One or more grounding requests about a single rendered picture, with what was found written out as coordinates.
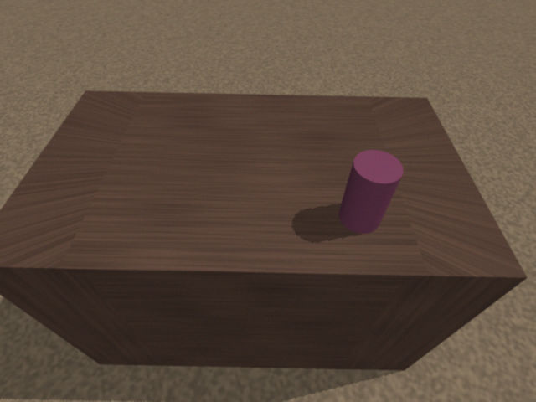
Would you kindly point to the can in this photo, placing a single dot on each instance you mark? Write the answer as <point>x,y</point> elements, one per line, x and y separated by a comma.
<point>372,182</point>

